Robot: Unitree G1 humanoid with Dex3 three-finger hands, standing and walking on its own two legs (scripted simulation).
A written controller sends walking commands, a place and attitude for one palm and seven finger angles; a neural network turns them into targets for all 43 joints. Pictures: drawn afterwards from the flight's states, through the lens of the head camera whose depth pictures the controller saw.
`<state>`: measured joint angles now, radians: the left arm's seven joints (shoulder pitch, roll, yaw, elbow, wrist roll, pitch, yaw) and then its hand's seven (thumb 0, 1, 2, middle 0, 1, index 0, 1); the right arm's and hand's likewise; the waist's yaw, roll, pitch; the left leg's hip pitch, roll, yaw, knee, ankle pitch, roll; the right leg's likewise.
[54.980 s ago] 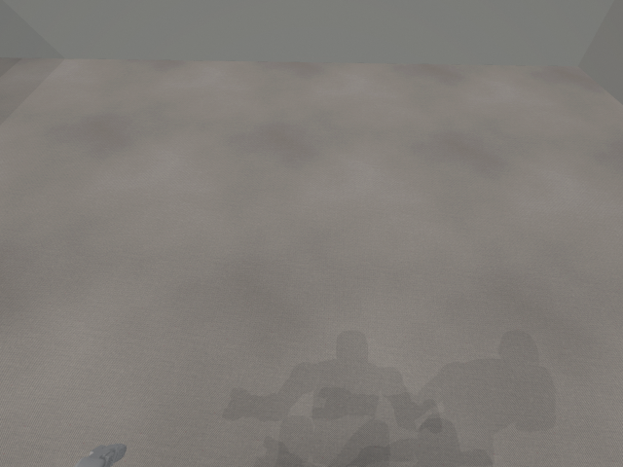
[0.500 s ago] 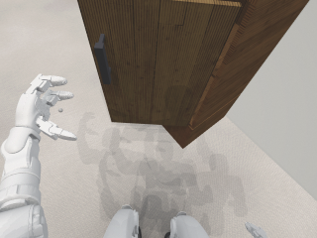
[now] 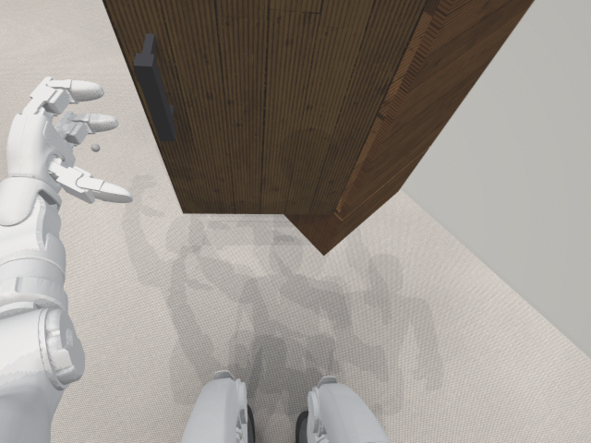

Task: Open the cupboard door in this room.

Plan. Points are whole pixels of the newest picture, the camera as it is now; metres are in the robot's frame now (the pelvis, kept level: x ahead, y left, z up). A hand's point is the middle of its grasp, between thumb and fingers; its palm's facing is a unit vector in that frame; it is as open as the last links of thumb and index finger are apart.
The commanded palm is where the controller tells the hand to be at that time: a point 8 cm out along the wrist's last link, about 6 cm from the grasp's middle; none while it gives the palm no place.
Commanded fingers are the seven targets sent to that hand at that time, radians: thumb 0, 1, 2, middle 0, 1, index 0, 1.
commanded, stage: move the hooked fingers beside the handle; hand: left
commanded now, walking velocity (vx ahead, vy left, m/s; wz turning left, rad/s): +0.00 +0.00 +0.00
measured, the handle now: (159, 91) +0.57 +0.17 +0.06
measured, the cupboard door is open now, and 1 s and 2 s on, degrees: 50 50 50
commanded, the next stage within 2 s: slide the fingers in behind the handle in 1.06 s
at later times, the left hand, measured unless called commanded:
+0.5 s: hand (109, 126) +0.52 +0.24 +0.05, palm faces +0.02 -1.00 -0.01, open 14.0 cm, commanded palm +0.50 +0.27 +0.05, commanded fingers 0.00 -0.50 0.30 -0.30 -1.20 -0.30 -1.20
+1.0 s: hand (103, 127) +0.51 +0.24 +0.06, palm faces +0.06 -1.00 -0.02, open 14.0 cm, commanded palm +0.49 +0.27 +0.05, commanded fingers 0.00 -0.50 0.30 -0.30 -1.20 -0.30 -1.20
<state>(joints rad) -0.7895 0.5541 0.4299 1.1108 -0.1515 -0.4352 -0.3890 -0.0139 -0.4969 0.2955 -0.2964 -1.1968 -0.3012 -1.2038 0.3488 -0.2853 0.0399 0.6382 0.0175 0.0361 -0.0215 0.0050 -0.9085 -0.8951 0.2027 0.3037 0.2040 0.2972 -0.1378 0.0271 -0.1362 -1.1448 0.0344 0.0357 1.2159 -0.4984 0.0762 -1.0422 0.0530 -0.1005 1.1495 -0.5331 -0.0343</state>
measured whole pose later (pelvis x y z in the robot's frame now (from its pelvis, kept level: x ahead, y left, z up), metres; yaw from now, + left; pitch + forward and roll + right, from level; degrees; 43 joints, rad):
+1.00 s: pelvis +0.00 +0.00 +0.00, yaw -1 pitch +26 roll -6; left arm -0.87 0.59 0.46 1.15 -0.10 -0.47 -0.32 -0.01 -0.50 0.30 -0.30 -1.20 -0.30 -1.20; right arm 0.35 -0.28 0.05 0.62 0.00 0.08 0.00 0.00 -0.91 -0.90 0.20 0.30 0.20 0.30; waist -0.18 0.03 -0.14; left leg -1.19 0.05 0.02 1.24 -0.51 0.07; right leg -1.08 0.07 -0.11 1.15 -0.54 -0.04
